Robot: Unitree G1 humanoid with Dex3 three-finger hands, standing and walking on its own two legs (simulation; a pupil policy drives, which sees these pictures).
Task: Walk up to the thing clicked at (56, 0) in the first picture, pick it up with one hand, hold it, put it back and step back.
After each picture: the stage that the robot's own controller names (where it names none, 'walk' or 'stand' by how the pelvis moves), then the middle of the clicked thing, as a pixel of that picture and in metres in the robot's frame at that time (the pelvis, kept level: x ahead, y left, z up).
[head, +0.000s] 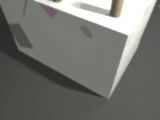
stand; out of the picture +1.08 +0.19 +0.01
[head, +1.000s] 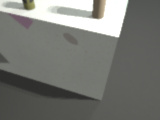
walk; out of the picture +0.93 +0.29 +0.02
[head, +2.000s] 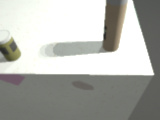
rise first; (7, 46) +0.51 +0.30 +0.05
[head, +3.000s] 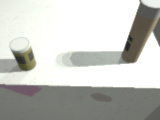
stand; (23, 54) +0.45 +0.23 +0.05
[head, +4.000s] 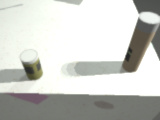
stand; (32, 65) +0.44 +0.22 +0.01
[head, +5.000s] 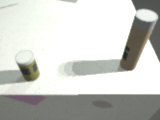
stand; (28, 66) +0.44 +0.23 +0.01
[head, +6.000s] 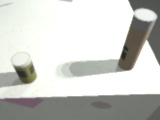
stand; (24, 68) +0.42 +0.24 +0.01
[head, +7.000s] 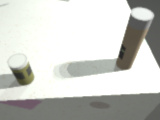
stand; (22, 70) +0.41 +0.25 +0.01
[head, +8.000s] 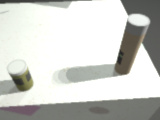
stand; (21, 76) +0.40 +0.25 +0.01
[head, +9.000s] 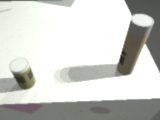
stand; (23, 74) +0.41 +0.24 +0.01
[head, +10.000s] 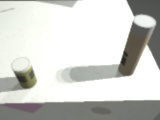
stand; (24, 73) +0.41 +0.24 +0.01
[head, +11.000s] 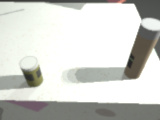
rise first; (32, 72) +0.42 +0.22 +0.01
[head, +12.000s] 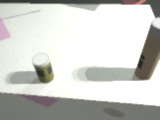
go down; (43, 68) +0.43 +0.21 +0.01
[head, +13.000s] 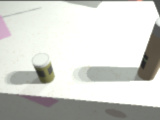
go down; (44, 68) +0.42 +0.21 +0.01
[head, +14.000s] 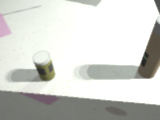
go down; (44, 66) +0.43 +0.21 +0.01
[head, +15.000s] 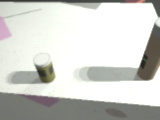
go down; (45, 68) +0.43 +0.21 +0.01
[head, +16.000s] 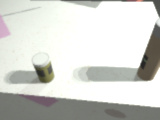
go down; (43, 68) +0.43 +0.21 +0.01
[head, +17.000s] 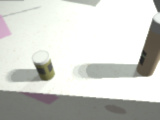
go down; (44, 66) +0.44 +0.21 +0.01
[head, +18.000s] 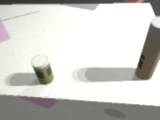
go down; (43, 70) +0.43 +0.21 +0.01
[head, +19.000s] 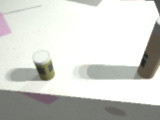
go down; (44, 66) +0.43 +0.21 +0.01
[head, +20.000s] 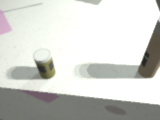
go down; (45, 64) +0.44 +0.21 +0.01
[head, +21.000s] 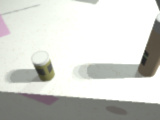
go down; (43, 66) +0.43 +0.21 +0.01
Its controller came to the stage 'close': no
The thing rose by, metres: 0.00
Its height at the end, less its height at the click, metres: +0.00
